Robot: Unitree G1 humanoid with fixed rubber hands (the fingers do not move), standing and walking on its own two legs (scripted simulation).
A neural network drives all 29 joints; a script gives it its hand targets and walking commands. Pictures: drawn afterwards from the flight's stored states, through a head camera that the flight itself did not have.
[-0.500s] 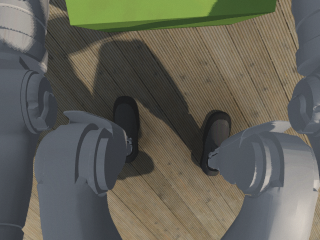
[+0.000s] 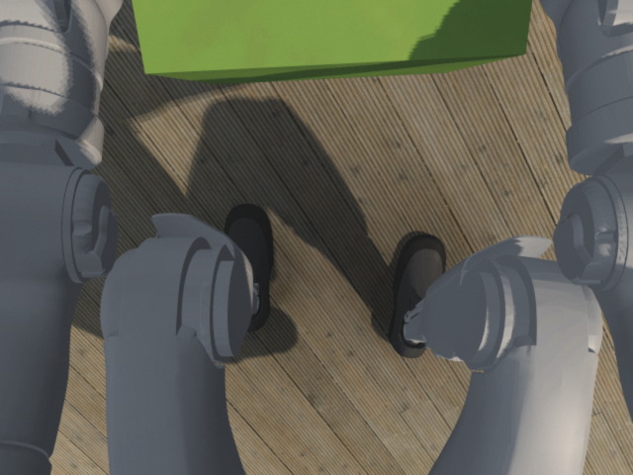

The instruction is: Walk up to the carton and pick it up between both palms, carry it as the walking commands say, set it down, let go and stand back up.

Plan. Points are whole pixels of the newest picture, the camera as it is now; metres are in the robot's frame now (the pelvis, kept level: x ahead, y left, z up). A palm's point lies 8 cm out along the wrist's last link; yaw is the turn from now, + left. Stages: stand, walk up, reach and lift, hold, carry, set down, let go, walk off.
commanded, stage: reach and lift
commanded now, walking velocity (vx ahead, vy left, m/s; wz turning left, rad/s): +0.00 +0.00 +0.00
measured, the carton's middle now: out of the picture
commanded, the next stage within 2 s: none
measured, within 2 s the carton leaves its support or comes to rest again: neither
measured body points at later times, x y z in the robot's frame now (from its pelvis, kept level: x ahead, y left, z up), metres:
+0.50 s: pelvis +0.00 +0.00 +0.04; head +0.36 +0.03 +0.30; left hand +0.56 +0.25 -0.10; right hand +0.60 -0.13 -0.09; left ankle +0.13 +0.14 -0.32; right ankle +0.11 -0.13 -0.32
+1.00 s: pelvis +0.00 +0.00 +0.08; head +0.34 +0.03 +0.38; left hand +0.54 +0.25 -0.02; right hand +0.58 -0.13 -0.02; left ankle +0.13 +0.14 -0.32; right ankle +0.11 -0.13 -0.32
